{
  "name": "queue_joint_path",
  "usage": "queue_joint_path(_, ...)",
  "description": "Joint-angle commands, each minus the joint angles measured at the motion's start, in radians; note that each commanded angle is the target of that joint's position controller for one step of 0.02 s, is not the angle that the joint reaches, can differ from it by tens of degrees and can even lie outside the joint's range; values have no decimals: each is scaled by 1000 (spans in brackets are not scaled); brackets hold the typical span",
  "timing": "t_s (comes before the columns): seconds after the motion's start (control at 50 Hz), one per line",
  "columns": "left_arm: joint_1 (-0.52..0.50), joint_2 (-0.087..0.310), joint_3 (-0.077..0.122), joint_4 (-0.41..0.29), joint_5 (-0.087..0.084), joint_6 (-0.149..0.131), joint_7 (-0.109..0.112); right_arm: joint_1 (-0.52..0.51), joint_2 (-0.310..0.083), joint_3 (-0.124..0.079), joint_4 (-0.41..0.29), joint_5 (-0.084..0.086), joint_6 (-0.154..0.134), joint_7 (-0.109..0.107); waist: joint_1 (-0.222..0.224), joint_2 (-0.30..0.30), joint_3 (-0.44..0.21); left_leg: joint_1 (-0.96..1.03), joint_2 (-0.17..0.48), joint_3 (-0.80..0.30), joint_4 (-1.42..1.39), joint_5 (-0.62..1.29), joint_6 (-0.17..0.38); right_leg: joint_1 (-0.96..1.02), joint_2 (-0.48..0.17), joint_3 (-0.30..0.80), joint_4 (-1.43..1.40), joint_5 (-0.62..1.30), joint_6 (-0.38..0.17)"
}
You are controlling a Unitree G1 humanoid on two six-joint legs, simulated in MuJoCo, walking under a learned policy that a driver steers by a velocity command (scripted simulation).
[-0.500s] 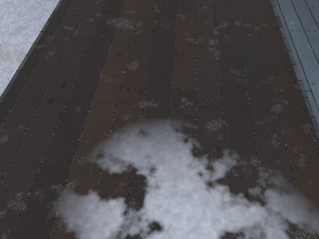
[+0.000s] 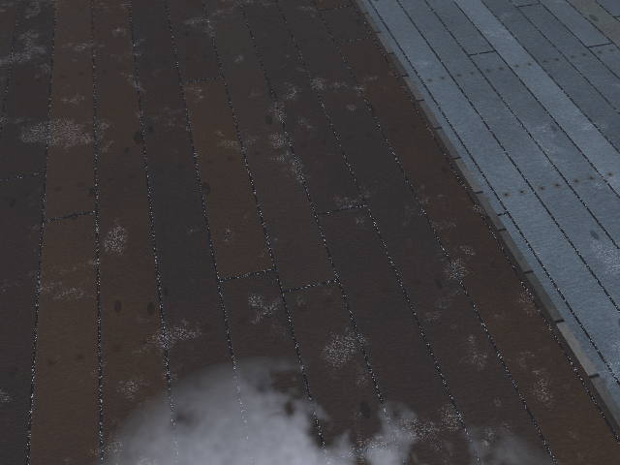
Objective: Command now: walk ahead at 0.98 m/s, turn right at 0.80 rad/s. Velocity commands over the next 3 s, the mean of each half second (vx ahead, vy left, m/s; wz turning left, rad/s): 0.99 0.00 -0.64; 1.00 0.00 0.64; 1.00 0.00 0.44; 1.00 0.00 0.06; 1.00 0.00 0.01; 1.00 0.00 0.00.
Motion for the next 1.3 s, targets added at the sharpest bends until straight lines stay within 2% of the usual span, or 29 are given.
queue_joint_path(0.02, -86, 6, -18, -82, 2, -11, -13, -38, -111, -1, -65, 4, -17, -31, 58, 45, 143, -180, 240, 20, -78, 1026, -81, 190, 68, -113, -211, 48, -29)
queue_joint_path(0.06, -33, 50, -9, -69, 1, -6, -15, -30, -179, -13, -75, 6, -6, -63, 104, 97, 65, -80, 274, 35, 73, 1395, -91, 319, 141, -164, -266, 16, -50)
queue_joint_path(0.1, 211, 128, 21, -10, 0, 8, -5, -101, -244, -34, -107, -1, 19, -82, 241, 146, -57, -83, 321, 9, 390, 1595, -78, 569, 188, -147, -268, -104, -86)
queue_joint_path(0.12, 431, 181, 50, 54, 2, 13, 10, -178, -262, -44, -138, -13, 34, -76, 338, 140, -141, -175, 334, -26, 670, 1534, -56, 782, 183, -78, -297, -195, -126)
queue_joint_path(0.14, 530, 209, 79, 91, -16, 12, 29, -245, -257, -54, -156, -12, 48, -56, 390, 36, -155, -342, 223, -23, 1105, 948, -33, 950, 139, 26, -426, -233, -184)
queue_joint_path(0.16, 407, 232, 86, 98, -27, 18, 42, -307, -91, -12, -215, -29, 32, -28, 254, -193, -31, -733, 44, -94, 1447, -74, -20, 998, 56, 219, -340, -136, -202)
queue_joint_path(0.18, 334, 290, 83, 58, 4, 17, 35, -247, -44, 8, -331, -5, 7, -20, 118, -165, -151, -1001, 33, -295, 1552, -126, -48, 1143, -78, 647, -468, -182, -368)
queue_joint_path(0.2, 334, 253, 82, 41, 16, 17, 45, -279, -88, 16, -363, -12, -24, -9, 136, -75, -161, -1082, 66, -391, 1448, -77, -40, 1117, -180, 888, -733, -552, -373)
queue_joint_path(0.24, 268, 169, 61, 41, 18, 3, 57, -310, -142, 5, -348, -29, -24, -3, 41, 125, 25, -1001, 145, -392, 1249, 11, -52, 816, -135, 786, -839, -594, -268)
queue_joint_path(0.3, 226, 161, 45, 16, -4, -49, 68, -337, -120, 21, -364, -62, 44, 3, -22, 163, 93, -832, 214, -373, 1027, 41, -117, 496, -11, 596, -854, -417, -225)
queue_joint_path(0.42, 391, 158, 40, 67, -31, -102, 37, -581, -63, 52, -431, -1, 44, 34, 139, 23, 94, -629, 172, -202, 422, 598, -15, 589, 68, 274, -931, 114, -65)
queue_joint_path(0.48, 415, 185, 38, 82, -3, -104, 46, -623, -105, 37, -443, 1, 40, 33, 156, -29, 66, -684, 117, -172, 299, 545, 53, 887, 12, 206, -885, 420, -13)
queue_joint_path(0.52, 404, 221, 40, 88, 18, -95, 68, -545, -154, 15, -425, -2, 39, 31, 90, -94, -9, -622, 39, -151, 298, 410, 85, 1017, -37, 154, -752, 781, 19)
queue_joint_path(0.56, 329, 250, 48, 73, 57, -69, 88, -216, -220, -19, -325, 13, 49, 21, -86, -140, -162, -370, -19, -170, 327, 288, 119, 1028, -69, 104, -393, 983, 39)
queue_joint_path(0.58, 246, 256, 50, 48, 59, -60, 93, 9, -252, -40, -257, 6, 58, 10, -212, -106, -229, -133, 17, -212, 321, 240, 146, 861, -37, 56, -75, 855, 50)
queue_joint_path(0.6, 224, 150, 23, 4, 46, -73, 83, 115, -323, -66, -228, -11, 70, -1, -206, 88, -278, 113, 175, -483, 378, 33, 215, 514, 80, 42, 361, 206, 73)
queue_joint_path(0.62, 347, 88, 0, -35, -4, -99, 52, 27, -351, -74, -220, -18, 74, 17, -37, 392, -338, 304, 357, -1140, 117, -94, 375, 111, 228, 143, 584, -519, 121)
queue_joint_path(0.68, 122, 150, -19, -87, 34, -118, 57, -115, -192, -53, -243, 0, 67, 27, -17, -65, -84, -64, 279, -908, 9, -28, 296, 86, 45, 207, 378, -321, 96)
queue_joint_path(0.74, 103, 110, -39, -141, 74, -69, 42, -97, -180, -39, -212, 16, 45, 13, 64, -22, 20, -313, 180, -777, -38, 99, 275, 137, -1, 184, 232, -376, 147)
queue_joint_path(0.84, -165, 82, -74, -265, 41, -57, 18, -56, -217, -54, -227, 26, 29, 14, 0, 41, 104, -527, 75, -642, -114, 366, 216, 279, 20, 82, -237, -68, 195)
queue_joint_path(0.94, -233, 99, -73, -303, 25, -63, 33, 14, -247, -69, -221, 35, 40, 6, -57, 83, 24, -283, 100, -676, 16, 703, 146, 386, 88, 90, -468, 24, 167)
queue_joint_path(1.0, 38, 197, -28, -239, 17, -75, 67, -48, -323, -85, -238, 24, 37, 1, 93, 88, -167, -254, 85, -670, 403, 948, 87, 758, 113, 113, -526, -142, 133)
queue_joint_path(1.02, 242, 252, -2, -197, 26, -79, 88, -98, -301, -81, -259, 20, 27, 7, 191, 74, -273, -390, 52, -653, 642, 787, 80, 1005, 11, 192, -476, -272, 109)
queue_joint_path(1.04, 407, 319, 24, -176, 66, -77, 106, -81, -145, -43, -292, 33, 19, 3, 208, -127, -415, -616, -17, -543, 984, 171, 81, 1261, -280, 499, -497, -578, 58)
queue_joint_path(1.06, 339, 369, 41, -169, 64, -68, 90, 14, -128, -20, -344, 66, 28, 3, 110, -384, -529, -820, -43, -450, 1191, -119, 63, 1325, -435, 998, -671, -713, -47)
queue_joint_path(1.1, 208, 157, 11, -169, 43, -63, 73, -159, -193, -24, -310, 7, 52, 6, 122, -78, -209, -905, 72, -412, 1150, 79, 66, 1037, -288, 716, -709, -675, -29)
queue_joint_path(1.12, 213, 134, 7, -142, 50, -65, 68, -215, -176, -21, -319, -7, 56, 18, 112, -6, -131, -885, 89, -406, 1112, 91, 60, 928, -246, 602, -724, -500, -20)
queue_joint_path(1.2, 287, 96, -4, -31, 18, -101, 52, -288, -105, 5, -385, -26, 87, 47, 31, -71, -27, -901, 124, -435, 994, 40, 45, 778, -187, 386, -796, -211, -9)
queue_joint_path(1.3, 256, 165, 7, -10, 2, -110, 44, -501, -132, 33, -488, -24, 78, 84, 14, -36, 78, -758, 112, -314, 580, 343, 34, 596, -100, 90, -973, -78, 29)
Next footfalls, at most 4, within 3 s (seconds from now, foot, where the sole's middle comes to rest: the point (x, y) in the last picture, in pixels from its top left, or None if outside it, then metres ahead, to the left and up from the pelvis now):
0.14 right None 0.31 -0.02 -0.77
0.58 left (318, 348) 0.77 -0.01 -0.77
1.02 right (389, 220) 1.18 -0.22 -0.77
1.46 left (277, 145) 1.52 0.09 -0.77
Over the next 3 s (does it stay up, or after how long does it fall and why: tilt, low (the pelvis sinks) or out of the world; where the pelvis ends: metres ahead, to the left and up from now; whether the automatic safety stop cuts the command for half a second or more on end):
stays up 2.82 0.38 0.01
